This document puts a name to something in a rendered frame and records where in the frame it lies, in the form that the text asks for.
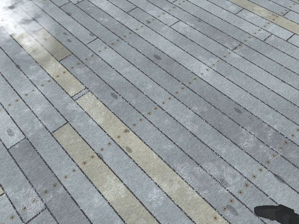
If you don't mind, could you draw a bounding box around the robot right hand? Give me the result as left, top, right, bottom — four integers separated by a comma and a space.
254, 204, 299, 224

